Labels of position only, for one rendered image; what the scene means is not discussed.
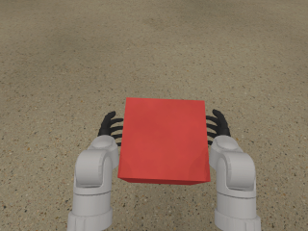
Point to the robot right hand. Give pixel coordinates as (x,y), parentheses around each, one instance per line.
(221,126)

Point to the carton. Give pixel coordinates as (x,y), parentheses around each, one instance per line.
(164,141)

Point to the robot right forearm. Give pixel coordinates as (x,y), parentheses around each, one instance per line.
(235,185)

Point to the robot left hand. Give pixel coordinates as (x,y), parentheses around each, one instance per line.
(107,130)

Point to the robot left forearm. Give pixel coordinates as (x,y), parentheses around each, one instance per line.
(92,184)

